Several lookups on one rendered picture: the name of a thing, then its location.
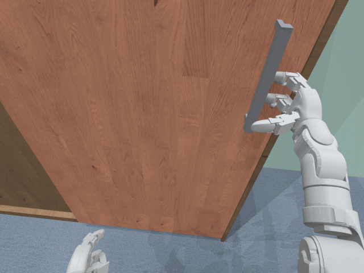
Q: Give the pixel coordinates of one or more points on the left robot hand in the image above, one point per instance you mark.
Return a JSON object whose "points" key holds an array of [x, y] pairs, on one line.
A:
{"points": [[84, 260]]}

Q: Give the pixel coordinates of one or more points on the right robot hand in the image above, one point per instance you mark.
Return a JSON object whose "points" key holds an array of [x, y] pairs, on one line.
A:
{"points": [[305, 105]]}

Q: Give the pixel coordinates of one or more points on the right robot upper arm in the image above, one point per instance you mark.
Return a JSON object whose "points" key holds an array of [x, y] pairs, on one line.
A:
{"points": [[329, 255]]}

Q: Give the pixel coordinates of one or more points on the handle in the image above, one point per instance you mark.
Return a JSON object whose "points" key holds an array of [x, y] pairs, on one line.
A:
{"points": [[278, 46]]}

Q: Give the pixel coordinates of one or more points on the wardrobe door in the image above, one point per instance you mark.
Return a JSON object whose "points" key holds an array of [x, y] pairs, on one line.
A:
{"points": [[135, 108], [23, 180]]}

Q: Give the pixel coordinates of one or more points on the robot right forearm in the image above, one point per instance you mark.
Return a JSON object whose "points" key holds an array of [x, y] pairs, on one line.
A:
{"points": [[328, 207]]}

